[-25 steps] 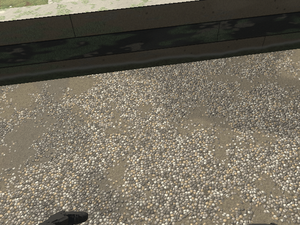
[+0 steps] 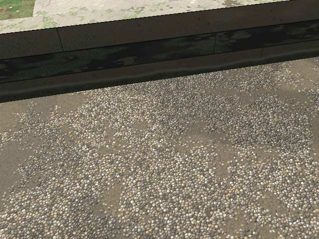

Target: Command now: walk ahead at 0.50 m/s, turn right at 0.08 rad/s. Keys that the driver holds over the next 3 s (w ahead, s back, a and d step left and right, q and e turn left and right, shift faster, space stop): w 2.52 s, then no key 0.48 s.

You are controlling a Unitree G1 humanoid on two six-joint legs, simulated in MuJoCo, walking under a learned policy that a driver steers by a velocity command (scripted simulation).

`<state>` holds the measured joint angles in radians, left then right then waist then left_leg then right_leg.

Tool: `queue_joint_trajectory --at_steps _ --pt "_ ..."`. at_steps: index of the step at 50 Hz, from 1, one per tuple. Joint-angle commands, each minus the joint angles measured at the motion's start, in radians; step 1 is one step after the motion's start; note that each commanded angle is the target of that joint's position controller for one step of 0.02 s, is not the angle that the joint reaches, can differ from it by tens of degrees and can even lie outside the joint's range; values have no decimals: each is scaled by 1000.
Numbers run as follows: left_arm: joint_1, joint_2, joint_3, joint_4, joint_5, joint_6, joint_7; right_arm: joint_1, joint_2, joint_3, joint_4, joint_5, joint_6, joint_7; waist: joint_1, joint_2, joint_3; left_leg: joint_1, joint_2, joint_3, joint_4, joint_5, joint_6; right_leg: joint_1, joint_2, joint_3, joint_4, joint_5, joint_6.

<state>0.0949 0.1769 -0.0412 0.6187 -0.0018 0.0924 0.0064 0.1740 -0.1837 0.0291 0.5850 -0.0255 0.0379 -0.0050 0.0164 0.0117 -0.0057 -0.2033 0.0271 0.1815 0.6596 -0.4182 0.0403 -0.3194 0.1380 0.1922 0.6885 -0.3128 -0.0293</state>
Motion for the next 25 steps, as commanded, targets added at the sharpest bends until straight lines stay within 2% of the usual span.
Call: queue_joint_trajectory --at_steps 1,2,3,4,5,6,7,8,9,11,17,18,19,21,25 --pt "-134 74 20 -111 12 -22 -11 -105 -74 -17 -105 4 -4 -5 14 3 -4 107 102 -98 -76 350 -7 -158 -77 -14 -65 370 -41" --pt "-104 73 21 -100 21 -27 -12 -95 -84 -26 -100 0 2 -5 20 12 -52 118 114 -93 -61 400 -1 -125 -75 -31 -59 403 -36" --pt "-53 80 23 -73 5 -28 8 -43 -78 -30 -83 -3 -9 -4 1 -5 -162 159 75 -68 -67 226 -12 -50 -74 8 -100 288 -47" --pt "-86 83 22 -81 0 -24 11 -59 -66 -23 -88 -1 -9 -3 -5 -18 -111 140 60 -67 -80 176 -16 -76 -77 26 -111 270 -53" --pt "-135 74 19 -105 12 -24 -7 -111 -64 -17 -105 3 4 -5 12 3 -27 102 93 -87 -71 329 -11 -132 -78 -21 -62 395 -43" --pt "-66 77 20 -76 5 -23 9 -68 -72 -27 -86 -1 -5 -4 7 2 -139 144 66 -65 -72 192 -13 -57 -81 13 -104 290 -48" --pt "-86 84 21 -80 0 -19 11 -76 -61 -21 -91 0 -4 -2 0 -16 -89 125 53 -64 -79 149 -18 -87 -84 32 -118 269 -53" --pt "-132 75 17 -104 10 -21 -7 -121 -55 -13 -111 3 9 -4 13 -2 -15 92 88 -85 -68 305 -13 -142 -81 -18 -69 394 -43" --pt "-65 78 19 -75 6 -23 9 -71 -63 -24 -88 -3 -1 -3 5 -3 -133 140 68 -67 -72 169 -13 -66 -83 18 -110 278 -48" --pt "-98 83 19 -84 1 -19 11 -84 -50 -16 -93 -1 -2 -1 -2 -23 -64 113 55 -69 -87 114 -17 -108 -87 40 -131 236 -53" --pt "-99 77 18 -88 5 -20 8 -82 -50 -13 -91 1 -8 -1 -2 -10 -46 105 69 -82 -105 118 -8 -114 -82 26 -129 197 -44" --pt "-137 69 15 -111 15 -24 -9 -117 -55 -10 -109 8 3 -3 13 11 7 75 107 -106 -95 285 -3 -150 -80 -25 -75 331 -33" --pt "-70 70 17 -79 11 -26 6 -70 -62 -20 -88 0 -6 -3 5 11 -106 113 84 -83 -101 154 -5 -69 -78 0 -113 222 -36" --pt "-103 72 16 -88 5 -23 9 -83 -47 -12 -95 1 -7 -1 -2 -8 -54 90 70 -81 -112 102 -9 -95 -80 16 -126 192 -41" --pt "-108 69 15 -90 6 -20 8 -79 -45 -9 -96 1 -8 0 -2 -12 -41 85 70 -84 -112 102 -7 -103 -82 17 -128 180 -39"
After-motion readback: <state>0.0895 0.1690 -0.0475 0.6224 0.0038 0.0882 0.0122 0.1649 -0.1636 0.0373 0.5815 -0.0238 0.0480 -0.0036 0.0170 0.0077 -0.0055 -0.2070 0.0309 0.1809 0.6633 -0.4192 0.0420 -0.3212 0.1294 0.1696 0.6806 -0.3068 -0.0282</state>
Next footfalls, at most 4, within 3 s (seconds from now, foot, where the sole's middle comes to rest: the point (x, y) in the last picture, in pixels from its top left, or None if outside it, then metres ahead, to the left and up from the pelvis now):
none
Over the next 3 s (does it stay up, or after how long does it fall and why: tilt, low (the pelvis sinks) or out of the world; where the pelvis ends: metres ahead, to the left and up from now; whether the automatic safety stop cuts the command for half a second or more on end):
stays up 0.00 0.01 0.02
